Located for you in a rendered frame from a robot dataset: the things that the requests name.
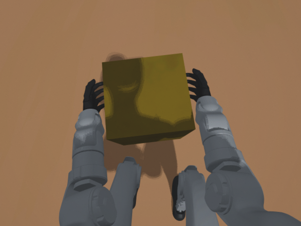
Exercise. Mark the robot left upper arm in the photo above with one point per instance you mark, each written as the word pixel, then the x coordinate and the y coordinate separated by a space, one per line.
pixel 92 207

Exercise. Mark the left robot hand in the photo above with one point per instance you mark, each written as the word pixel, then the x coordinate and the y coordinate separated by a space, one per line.
pixel 90 101

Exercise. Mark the robot left foot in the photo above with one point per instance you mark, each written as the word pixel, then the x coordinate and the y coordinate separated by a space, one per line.
pixel 134 201

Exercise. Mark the robot right shin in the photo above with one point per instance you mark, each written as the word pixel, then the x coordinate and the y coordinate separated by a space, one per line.
pixel 180 205

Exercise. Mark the left robot forearm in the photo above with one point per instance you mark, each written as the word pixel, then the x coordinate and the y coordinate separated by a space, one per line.
pixel 87 154

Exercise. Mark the robot right upper arm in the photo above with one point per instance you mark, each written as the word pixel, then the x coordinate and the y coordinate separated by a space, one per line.
pixel 237 198

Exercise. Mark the right robot hand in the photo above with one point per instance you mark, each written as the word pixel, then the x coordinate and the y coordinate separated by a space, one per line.
pixel 202 89

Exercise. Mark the right robot forearm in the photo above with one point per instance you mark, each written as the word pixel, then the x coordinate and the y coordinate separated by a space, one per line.
pixel 221 152

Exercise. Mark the carton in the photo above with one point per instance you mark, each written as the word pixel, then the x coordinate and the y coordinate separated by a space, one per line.
pixel 146 100

